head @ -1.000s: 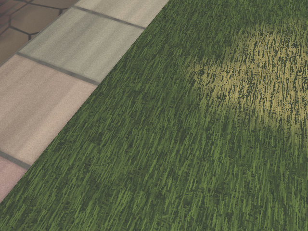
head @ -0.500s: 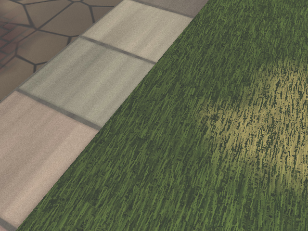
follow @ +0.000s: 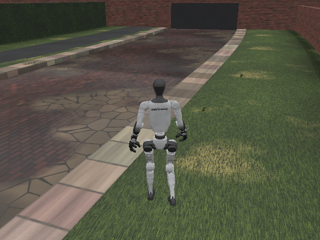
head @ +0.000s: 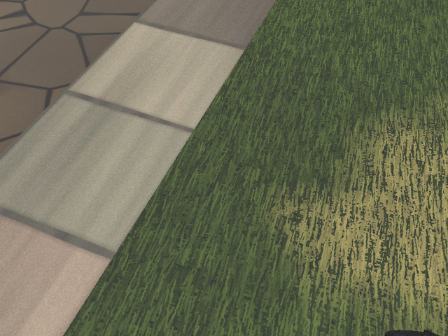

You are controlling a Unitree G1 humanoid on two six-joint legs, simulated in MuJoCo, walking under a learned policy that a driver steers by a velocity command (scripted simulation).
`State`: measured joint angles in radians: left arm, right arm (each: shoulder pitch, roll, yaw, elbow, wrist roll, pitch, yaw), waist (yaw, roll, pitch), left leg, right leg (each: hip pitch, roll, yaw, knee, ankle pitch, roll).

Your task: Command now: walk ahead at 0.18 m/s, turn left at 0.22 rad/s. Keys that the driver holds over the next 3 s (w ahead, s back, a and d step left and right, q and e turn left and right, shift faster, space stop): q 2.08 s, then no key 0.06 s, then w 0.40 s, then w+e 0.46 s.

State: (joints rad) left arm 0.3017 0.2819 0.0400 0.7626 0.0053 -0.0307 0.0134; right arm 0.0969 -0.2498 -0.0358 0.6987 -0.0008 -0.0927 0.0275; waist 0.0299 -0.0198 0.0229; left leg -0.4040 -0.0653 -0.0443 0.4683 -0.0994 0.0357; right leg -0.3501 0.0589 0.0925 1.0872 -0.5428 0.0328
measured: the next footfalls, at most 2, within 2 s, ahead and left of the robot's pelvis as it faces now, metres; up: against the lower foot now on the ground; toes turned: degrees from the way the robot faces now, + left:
right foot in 0.30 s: +0.14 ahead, -0.13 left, +0.00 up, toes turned +15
left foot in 0.74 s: +0.03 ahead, +0.12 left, +0.00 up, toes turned +27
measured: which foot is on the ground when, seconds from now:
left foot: down 0.00-0.32, up 0.34-0.72, down 0.74-1.00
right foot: up 0.00-0.28, down 0.30-0.74, up 0.76-1.00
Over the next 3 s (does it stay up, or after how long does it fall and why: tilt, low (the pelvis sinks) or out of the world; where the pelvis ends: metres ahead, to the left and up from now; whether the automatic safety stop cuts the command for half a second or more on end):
stays up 0.04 0.29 0.00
